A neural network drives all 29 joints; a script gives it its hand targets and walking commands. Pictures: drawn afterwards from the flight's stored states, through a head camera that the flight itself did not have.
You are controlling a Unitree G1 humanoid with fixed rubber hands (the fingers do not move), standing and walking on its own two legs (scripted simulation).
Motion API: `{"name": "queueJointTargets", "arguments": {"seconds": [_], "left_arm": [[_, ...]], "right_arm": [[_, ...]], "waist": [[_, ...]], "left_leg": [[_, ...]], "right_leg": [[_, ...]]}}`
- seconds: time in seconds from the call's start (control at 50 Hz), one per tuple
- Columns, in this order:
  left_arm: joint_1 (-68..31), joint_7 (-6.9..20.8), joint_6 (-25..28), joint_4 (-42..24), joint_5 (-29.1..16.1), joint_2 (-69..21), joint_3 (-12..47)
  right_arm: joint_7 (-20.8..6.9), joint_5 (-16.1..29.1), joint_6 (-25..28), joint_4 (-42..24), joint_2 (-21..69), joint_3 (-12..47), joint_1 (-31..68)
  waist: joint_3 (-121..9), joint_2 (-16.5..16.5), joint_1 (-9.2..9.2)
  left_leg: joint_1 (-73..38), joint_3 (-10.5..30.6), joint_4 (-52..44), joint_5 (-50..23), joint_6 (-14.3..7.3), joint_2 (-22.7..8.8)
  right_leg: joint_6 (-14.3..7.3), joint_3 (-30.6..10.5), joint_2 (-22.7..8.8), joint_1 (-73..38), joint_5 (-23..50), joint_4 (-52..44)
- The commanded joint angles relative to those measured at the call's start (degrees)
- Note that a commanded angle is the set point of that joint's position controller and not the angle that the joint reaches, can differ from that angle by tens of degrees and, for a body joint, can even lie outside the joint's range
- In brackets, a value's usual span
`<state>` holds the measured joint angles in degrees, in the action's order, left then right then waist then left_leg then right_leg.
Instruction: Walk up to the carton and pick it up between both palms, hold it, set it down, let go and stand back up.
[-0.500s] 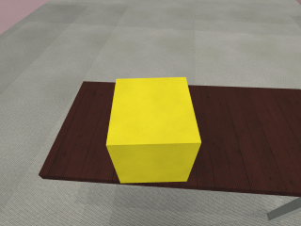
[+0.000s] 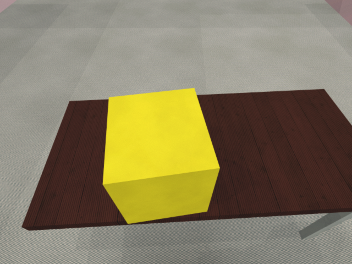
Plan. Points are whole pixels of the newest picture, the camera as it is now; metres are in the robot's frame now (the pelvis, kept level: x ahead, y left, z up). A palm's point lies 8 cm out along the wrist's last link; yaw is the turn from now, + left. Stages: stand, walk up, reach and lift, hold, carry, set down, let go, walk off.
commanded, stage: walk up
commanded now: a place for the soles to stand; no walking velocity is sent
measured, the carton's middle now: (160, 157) +0.41 +0.06 -0.06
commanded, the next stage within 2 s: reach and lift in 1.10 s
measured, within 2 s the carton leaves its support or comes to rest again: neither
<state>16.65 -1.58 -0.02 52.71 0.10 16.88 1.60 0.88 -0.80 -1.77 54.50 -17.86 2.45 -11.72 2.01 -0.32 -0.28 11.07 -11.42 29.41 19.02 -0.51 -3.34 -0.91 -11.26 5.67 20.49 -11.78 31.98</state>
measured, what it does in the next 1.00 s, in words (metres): stands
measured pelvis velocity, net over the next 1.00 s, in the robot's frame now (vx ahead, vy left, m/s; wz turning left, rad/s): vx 0.01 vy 0.02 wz -0.11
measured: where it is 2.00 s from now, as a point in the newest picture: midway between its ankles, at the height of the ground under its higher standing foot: outside the picture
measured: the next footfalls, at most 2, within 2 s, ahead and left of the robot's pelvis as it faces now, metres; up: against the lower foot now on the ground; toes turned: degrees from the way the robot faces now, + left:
none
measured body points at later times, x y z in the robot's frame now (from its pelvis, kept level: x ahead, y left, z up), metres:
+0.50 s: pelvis +0.01 +0.01 +0.00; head +0.05 -0.01 +0.45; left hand +0.10 +0.27 -0.13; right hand +0.04 -0.26 -0.15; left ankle -0.04 +0.12 -0.73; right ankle +0.05 -0.09 -0.73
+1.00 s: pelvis +0.01 +0.02 +0.00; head +0.03 +0.01 +0.45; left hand +0.06 +0.28 -0.14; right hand +0.01 -0.25 -0.15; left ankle -0.04 +0.12 -0.73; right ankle +0.05 -0.09 -0.73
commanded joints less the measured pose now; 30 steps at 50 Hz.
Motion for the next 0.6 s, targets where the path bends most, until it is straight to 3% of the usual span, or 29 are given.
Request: {"name": "queueJointTargets", "arguments": {"seconds": [0.0, 0.02, 0.04, 0.08, 0.12, 0.14, 0.18, 0.24, 0.28, 0.32, 0.34, 0.36, 0.4, 0.44, 0.46, 0.52, 0.58], "left_arm": [[3.25, -0.63, 0.21, -2.14, -0.07, 8.63, -2.00], [3.55, -0.56, 0.25, -2.06, -0.11, 8.27, -1.98], [2.75, -0.48, 0.25, -1.91, -0.45, 8.39, -2.08], [3.05, -0.45, 0.31, -2.49, -0.42, 6.80, -2.16], [3.66, -0.22, 0.05, -3.45, 0.02, 6.81, -2.08], [3.77, -0.23, 0.16, -3.03, 0.40, 6.70, -1.92], [3.02, -0.21, 0.03, -2.90, 0.63, 6.38, -1.72], [2.34, 0.05, 0.50, -2.85, 0.82, 6.74, -1.38], [4.27, -0.25, 0.51, -2.75, 0.73, 7.67, -1.19], [3.39, -0.81, 0.47, -2.52, 0.35, 8.56, -1.43], [2.79, -1.04, 0.23, -2.77, 0.27, 8.46, -1.38], [2.51, -1.36, 0.18, -2.48, 0.10, 8.88, -1.59], [0.28, -1.64, -0.29, -2.83, -0.22, 7.78, -1.18], [-0.40, -1.14, -0.38, -2.39, -0.62, 6.50, -1.08], [-0.36, -0.85, -0.15, -2.35, -0.46, 4.99, -0.67], [1.60, -0.71, 0.05, -0.70, -0.31, 4.77, -1.24], [0.37, -0.58, -0.33, 0.47, 0.03, 4.55, -1.29]], "right_arm": [[0.05, -0.23, 0.43, -1.32, -5.99, -1.37, -3.76], [0.25, 0.00, 0.50, -1.16, -5.75, -1.33, -4.24], [0.33, -0.20, 0.61, -0.98, -6.11, -1.21, -4.51], [0.37, -0.63, 0.48, -1.29, -8.12, -2.00, -2.22], [0.30, -0.61, 0.22, -1.55, -9.27, -2.56, -0.97], [0.31, -0.57, 0.08, -1.71, -8.75, -2.82, -0.42], [-0.07, -0.70, -0.07, -2.44, -7.76, -2.73, -0.41], [-0.37, -0.96, -0.17, -2.27, -6.64, -2.29, -1.45], [-0.49, -0.98, -0.66, -2.50, -4.91, -1.68, -2.55], [-0.61, -0.40, -0.99, -2.34, -3.68, -1.44, -5.03], [-0.60, 0.02, -1.10, -1.81, -3.61, -1.49, -5.11], [-0.59, 0.03, -0.99, -1.93, -4.53, -1.71, -4.76], [-0.40, 0.12, -0.23, -0.84, -4.65, -1.72, -6.71], [-0.10, 0.21, 0.61, 0.31, -4.06, -1.55, -7.99], [0.16, -0.38, 0.96, 0.32, -5.06, -1.58, -7.64], [0.31, -0.40, 1.62, 0.43, -5.23, -1.44, -5.02], [0.22, -0.59, 1.47, 1.24, -4.44, -0.99, -6.24]], "waist": [[-2.62, -2.62, -0.37], [-3.02, -2.09, -0.72], [-3.42, -2.09, -0.85], [-2.62, 1.91, 0.10], [-1.15, 5.61, 1.15], [-0.43, 5.78, 1.82], [2.41, 5.61, 1.48], [1.05, 1.55, 0.41], [-1.40, -1.30, 0.08], [-2.20, -5.96, -0.80], [-3.43, -6.81, -0.86], [-3.26, -8.39, -0.89], [-3.60, -8.43, -1.87], [-5.98, -4.61, -2.13], [-5.05, -2.39, -1.33], [-2.66, -0.46, 0.45], [0.71, 2.15, 0.49]], "left_leg": [[-6.36, 6.44, -2.51, 0.08, -3.31, -3.16], [-6.75, 6.29, -3.26, -0.55, -3.46, -3.81], [-6.78, 6.70, -4.66, -3.38, -4.13, -5.60], [-5.60, 8.28, -7.31, -8.70, -6.55, -10.21], [-5.55, 8.56, -9.22, -12.76, -9.15, -14.38], [-4.32, 9.36, -9.67, -13.53, -9.68, -15.19], [-0.81, 6.51, -8.77, -12.02, -8.39, -14.43], [-2.07, 3.03, -3.60, -12.04, -4.77, -9.11], [-4.57, 2.09, 1.61, -6.93, -2.80, -4.37], [-8.01, 5.17, 2.70, -0.03, -1.48, -1.37], [-7.65, 6.33, 1.34, 2.91, -1.23, -0.86], [-6.18, 6.26, 0.29, 4.12, -1.34, -0.88], [-4.57, 7.06, -2.60, 1.81, -1.50, -1.21], [-6.29, 7.59, -5.66, -2.31, -1.87, -2.48], [-6.38, 7.74, -6.95, -4.88, -2.08, -3.71], [-6.42, 8.52, -9.06, -10.45, -3.71, -6.60], [-4.44, 8.28, -10.89, -9.46, -4.44, -7.73]], "right_leg": [[-3.44, -11.88, -8.61, 4.10, 9.06, -6.66], [-3.49, -11.43, -8.26, 3.75, 8.82, -5.64], [-2.93, -8.26, -6.74, 3.12, 11.42, -2.29], [-1.65, -2.17, -3.73, 3.07, 12.62, 4.96], [-1.23, 1.66, -2.85, 5.40, 5.93, 7.92], [-1.03, 2.99, -3.11, 4.53, 2.84, 8.41], [-1.63, 2.79, -4.26, 3.39, 2.86, 7.57], [-2.78, -0.48, -6.56, -0.03, 15.27, 2.27], [-4.56, -7.69, -9.33, -0.51, 20.46, -1.28], [-6.59, -15.60, -11.97, 2.32, 17.61, -6.85], [-5.69, -16.64, -11.69, 0.60, 15.77, -8.66], [-4.80, -16.61, -11.62, -1.39, 15.46, -9.59], [-3.57, -14.92, -11.32, -5.19, 13.99, -9.93], [-2.52, -10.95, -9.90, -7.00, 15.46, -7.94], [-2.18, -8.37, -9.09, -6.51, 16.19, -6.37], [-0.86, -4.66, -6.82, -4.73, 15.79, -3.22], [-1.66, -3.04, -6.07, -3.24, 11.75, -3.15]]}}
